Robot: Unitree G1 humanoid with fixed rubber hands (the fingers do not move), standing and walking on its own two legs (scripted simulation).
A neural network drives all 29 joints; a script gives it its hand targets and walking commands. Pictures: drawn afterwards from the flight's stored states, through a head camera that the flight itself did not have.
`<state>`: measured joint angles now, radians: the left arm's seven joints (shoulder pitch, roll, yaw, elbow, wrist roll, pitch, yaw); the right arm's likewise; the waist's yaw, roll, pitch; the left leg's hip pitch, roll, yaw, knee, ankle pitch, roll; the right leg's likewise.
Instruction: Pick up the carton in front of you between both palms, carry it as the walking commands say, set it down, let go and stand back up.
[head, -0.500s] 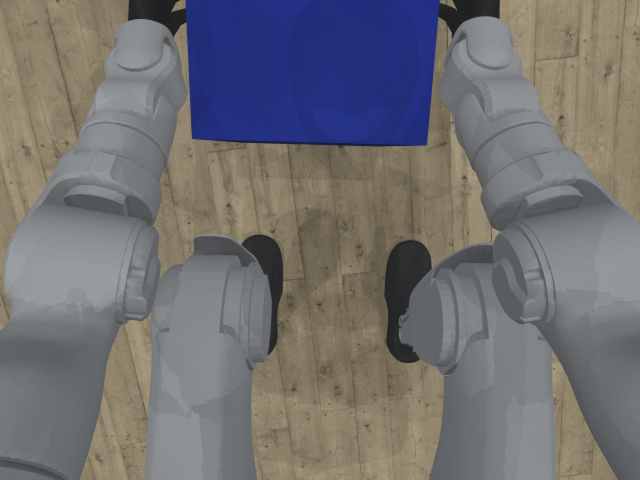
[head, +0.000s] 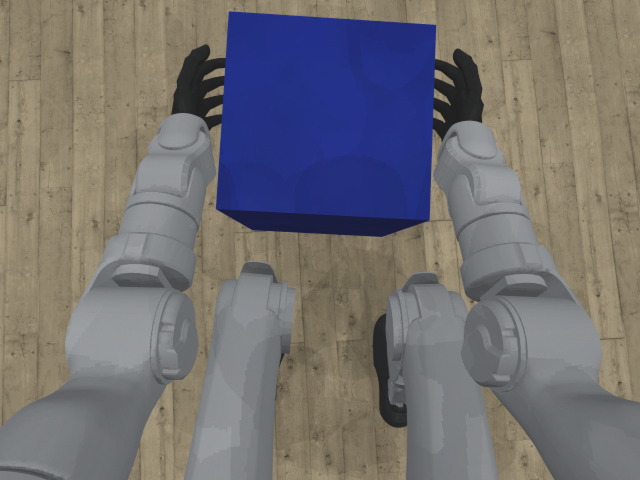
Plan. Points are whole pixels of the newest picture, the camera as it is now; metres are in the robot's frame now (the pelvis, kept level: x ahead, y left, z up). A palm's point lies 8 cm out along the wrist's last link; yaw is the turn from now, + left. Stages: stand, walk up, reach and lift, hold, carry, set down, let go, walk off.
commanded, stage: reach and lift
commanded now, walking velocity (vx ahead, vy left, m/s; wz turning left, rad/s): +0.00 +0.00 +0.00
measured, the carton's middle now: (323, 150) +0.49 +0.04 -0.15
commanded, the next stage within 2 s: none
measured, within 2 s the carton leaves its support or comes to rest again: neither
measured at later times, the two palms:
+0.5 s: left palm (138, 74) +0.46 +0.18 +0.08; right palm (548, 84) +0.47 -0.12 +0.08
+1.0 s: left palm out of the picture +0.42 +0.17 +0.24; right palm out of the picture +0.44 -0.13 +0.24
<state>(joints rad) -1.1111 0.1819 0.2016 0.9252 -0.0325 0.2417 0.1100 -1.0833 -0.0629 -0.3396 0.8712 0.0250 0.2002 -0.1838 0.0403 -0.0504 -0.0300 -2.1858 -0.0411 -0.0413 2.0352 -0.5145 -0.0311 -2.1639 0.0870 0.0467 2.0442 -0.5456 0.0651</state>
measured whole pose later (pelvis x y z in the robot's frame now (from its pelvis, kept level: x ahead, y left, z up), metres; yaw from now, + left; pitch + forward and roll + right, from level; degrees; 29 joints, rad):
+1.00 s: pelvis +0.08 +0.00 +0.27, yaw +2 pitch +23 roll +0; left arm -0.47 -0.08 0.30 0.61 0.17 0.33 0.03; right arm -0.45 0.14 -0.36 0.59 -0.16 0.27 -0.08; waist 0.02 -0.01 -0.21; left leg -1.07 -0.04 -0.06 1.10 -0.42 -0.02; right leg -1.05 0.06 0.07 1.12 -0.46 0.01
